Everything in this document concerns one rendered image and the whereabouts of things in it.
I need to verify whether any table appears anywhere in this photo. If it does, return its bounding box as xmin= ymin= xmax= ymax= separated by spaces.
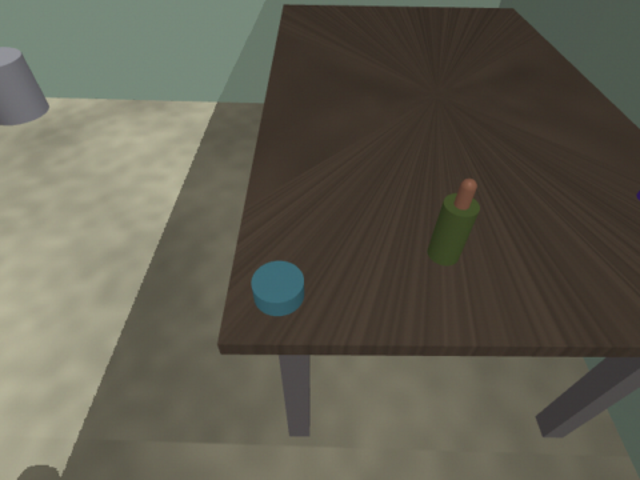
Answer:
xmin=217 ymin=5 xmax=640 ymax=438

